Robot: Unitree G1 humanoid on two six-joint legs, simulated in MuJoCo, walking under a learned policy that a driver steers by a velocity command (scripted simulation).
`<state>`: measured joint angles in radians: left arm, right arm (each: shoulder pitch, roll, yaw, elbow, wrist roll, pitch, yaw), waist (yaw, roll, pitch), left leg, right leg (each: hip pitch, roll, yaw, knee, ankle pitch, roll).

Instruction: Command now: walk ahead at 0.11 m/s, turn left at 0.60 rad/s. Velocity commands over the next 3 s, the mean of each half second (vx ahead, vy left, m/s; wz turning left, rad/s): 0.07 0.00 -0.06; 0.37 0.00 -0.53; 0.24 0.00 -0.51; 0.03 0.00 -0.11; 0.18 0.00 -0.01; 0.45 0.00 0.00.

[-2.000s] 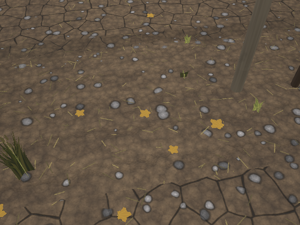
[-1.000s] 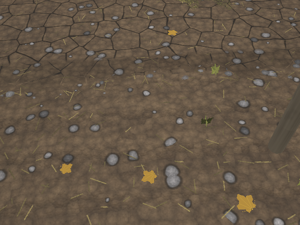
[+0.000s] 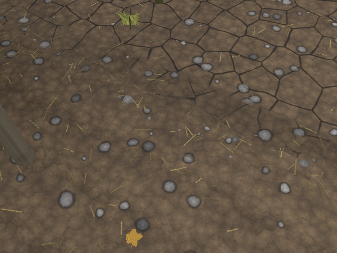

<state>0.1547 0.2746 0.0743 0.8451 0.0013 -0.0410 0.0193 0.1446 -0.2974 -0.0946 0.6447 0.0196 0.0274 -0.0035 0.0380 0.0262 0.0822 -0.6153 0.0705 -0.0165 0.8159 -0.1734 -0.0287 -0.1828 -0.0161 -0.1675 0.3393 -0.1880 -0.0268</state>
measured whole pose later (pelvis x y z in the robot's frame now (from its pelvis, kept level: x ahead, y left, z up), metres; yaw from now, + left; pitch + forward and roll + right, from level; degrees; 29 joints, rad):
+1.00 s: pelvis +0.23 -0.03 -0.02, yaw -23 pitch +4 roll +2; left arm 0.48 0.26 0.07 0.87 -0.03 -0.03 0.03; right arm -0.06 -0.27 -0.07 0.73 0.02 -0.12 0.04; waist 0.11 0.02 0.02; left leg -0.52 -0.02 -0.02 0.46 -0.03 -0.02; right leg 0.06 0.00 0.21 0.33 -0.44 -0.03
